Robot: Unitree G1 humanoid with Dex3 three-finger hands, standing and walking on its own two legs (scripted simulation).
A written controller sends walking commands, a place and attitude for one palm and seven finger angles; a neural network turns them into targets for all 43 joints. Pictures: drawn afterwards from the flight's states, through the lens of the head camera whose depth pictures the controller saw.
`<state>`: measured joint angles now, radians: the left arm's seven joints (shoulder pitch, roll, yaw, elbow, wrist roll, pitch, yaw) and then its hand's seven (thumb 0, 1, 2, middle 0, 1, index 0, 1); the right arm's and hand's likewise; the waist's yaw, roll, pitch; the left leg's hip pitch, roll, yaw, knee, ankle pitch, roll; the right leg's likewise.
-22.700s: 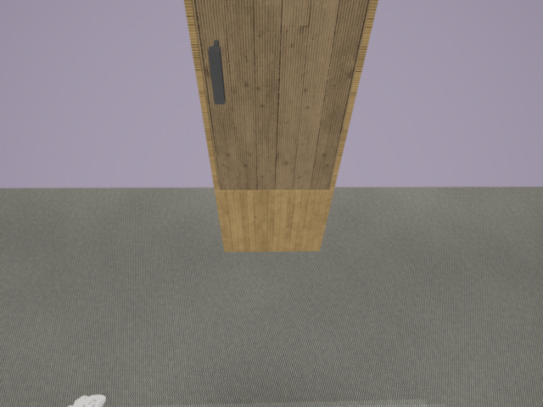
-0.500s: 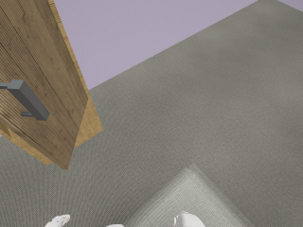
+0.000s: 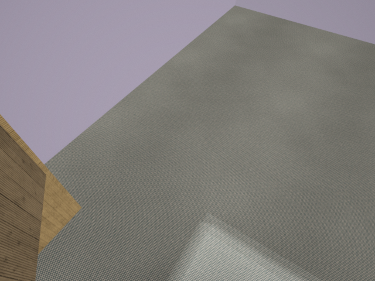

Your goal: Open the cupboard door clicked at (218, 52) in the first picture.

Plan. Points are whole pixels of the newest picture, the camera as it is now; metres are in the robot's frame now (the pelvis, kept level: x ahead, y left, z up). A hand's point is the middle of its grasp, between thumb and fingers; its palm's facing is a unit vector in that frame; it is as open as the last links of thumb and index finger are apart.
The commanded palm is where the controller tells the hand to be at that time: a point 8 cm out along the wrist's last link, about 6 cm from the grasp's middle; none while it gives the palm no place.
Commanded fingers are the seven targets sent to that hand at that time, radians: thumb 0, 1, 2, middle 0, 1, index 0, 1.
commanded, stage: walk to a spot facing it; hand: left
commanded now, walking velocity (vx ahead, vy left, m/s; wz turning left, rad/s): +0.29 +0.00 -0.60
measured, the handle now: out of the picture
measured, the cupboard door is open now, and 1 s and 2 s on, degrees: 47 47 47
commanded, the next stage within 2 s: turn to face it in 1.42 s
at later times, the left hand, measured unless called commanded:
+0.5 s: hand (176, 202) +0.35 +0.05 -0.16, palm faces -0.34 -0.92 -0.22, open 7.4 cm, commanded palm none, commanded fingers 0.00 0.90 0.90 -0.20 -0.30 -0.20 -0.30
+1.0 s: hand (184, 179) +0.43 +0.03 -0.18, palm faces -0.36 -0.92 -0.16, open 7.4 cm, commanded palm none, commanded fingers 0.00 0.90 0.90 -0.20 -0.30 -0.20 -0.30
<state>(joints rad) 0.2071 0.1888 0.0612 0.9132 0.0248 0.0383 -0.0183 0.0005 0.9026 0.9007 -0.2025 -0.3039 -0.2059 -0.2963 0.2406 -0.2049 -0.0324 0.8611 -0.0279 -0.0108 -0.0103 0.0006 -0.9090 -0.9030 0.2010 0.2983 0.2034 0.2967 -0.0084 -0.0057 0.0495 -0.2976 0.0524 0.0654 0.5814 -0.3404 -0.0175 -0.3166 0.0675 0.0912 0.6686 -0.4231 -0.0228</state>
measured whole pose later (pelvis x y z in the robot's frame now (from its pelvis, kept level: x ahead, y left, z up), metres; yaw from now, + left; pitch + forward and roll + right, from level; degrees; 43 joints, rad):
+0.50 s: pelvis +0.15 -0.09 -0.01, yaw -18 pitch +0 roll +0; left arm 0.06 0.20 0.06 0.91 0.02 -0.04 -0.02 0.00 0.91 0.90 -0.20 -0.30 -0.20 -0.30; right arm 0.41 -0.18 -0.03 1.05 -0.01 0.02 0.00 0.01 -0.91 -0.90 0.20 0.30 0.20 0.30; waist -0.05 0.01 0.15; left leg -0.33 0.16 0.09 1.25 -0.44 -0.05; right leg -0.40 0.01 -0.14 0.68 -0.29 -0.10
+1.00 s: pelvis +0.40 -0.15 +0.00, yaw -27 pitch +0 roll +1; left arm 0.35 0.17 0.06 1.12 0.02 -0.03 -0.01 0.00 0.91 0.90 -0.20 -0.30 -0.20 -0.30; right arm 0.11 -0.15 -0.02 0.92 -0.04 -0.08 0.00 0.00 -0.91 -0.90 0.20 0.30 0.20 0.30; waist 0.05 -0.05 0.08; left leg -0.32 0.04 0.17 0.60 -0.27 0.04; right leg -0.33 -0.01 -0.01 1.20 -0.41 -0.04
